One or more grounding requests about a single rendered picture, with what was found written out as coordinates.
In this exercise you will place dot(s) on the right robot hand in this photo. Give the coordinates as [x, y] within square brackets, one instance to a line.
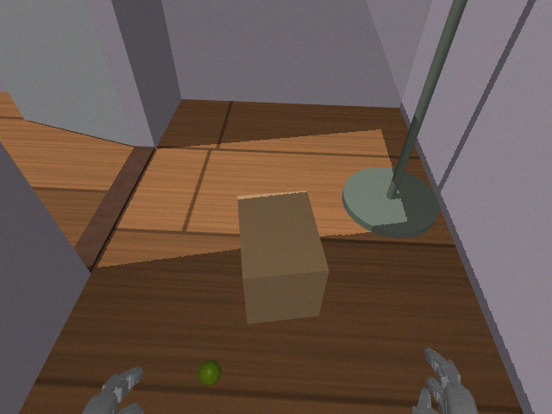
[449, 393]

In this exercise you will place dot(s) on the left robot hand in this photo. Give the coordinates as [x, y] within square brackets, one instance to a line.
[115, 389]

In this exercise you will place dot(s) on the coat stand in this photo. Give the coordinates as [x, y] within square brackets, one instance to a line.
[392, 202]

